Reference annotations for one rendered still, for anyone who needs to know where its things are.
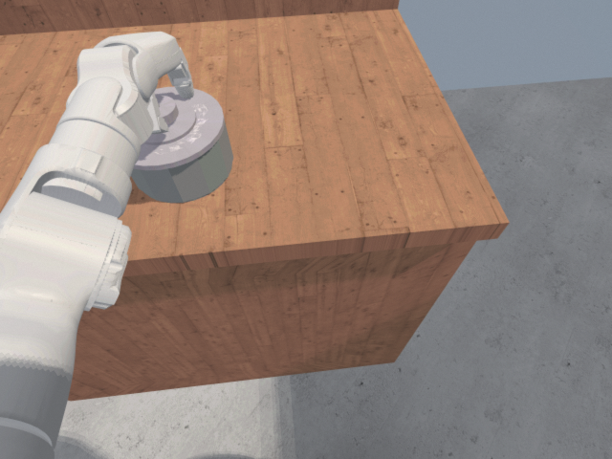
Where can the lid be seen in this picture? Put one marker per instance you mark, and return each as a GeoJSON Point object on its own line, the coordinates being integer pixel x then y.
{"type": "Point", "coordinates": [196, 130]}

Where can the left robot hand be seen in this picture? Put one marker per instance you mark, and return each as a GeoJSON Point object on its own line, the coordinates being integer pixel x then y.
{"type": "Point", "coordinates": [169, 59]}

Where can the robot left forearm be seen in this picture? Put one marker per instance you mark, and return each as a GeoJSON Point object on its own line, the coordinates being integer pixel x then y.
{"type": "Point", "coordinates": [91, 155]}

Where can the robot left upper arm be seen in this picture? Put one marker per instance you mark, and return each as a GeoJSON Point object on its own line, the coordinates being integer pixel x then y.
{"type": "Point", "coordinates": [58, 260]}

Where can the knob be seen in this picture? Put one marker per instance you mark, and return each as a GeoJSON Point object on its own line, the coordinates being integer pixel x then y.
{"type": "Point", "coordinates": [168, 108]}

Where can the pot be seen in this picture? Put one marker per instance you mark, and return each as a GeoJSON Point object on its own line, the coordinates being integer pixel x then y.
{"type": "Point", "coordinates": [191, 181]}

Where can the table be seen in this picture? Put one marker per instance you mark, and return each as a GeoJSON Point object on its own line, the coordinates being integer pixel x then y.
{"type": "Point", "coordinates": [352, 200]}

